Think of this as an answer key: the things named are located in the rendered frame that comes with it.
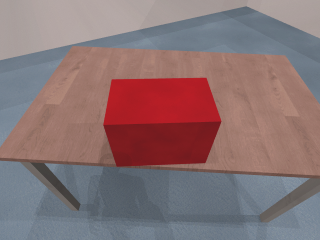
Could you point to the table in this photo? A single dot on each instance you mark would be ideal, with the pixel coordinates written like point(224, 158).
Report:
point(270, 120)

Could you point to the carton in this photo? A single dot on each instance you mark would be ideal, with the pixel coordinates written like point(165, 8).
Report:
point(161, 121)

